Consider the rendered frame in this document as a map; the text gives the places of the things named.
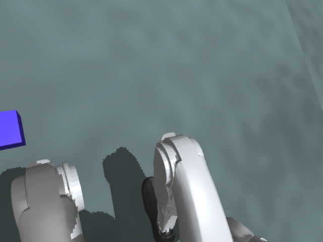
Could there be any right robot foot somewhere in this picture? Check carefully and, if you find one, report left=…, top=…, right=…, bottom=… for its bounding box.
left=142, top=176, right=175, bottom=242

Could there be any carton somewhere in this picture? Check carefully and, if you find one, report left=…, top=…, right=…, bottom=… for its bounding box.
left=0, top=110, right=26, bottom=150

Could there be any right robot hand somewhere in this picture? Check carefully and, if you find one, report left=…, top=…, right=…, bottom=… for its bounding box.
left=226, top=217, right=255, bottom=242

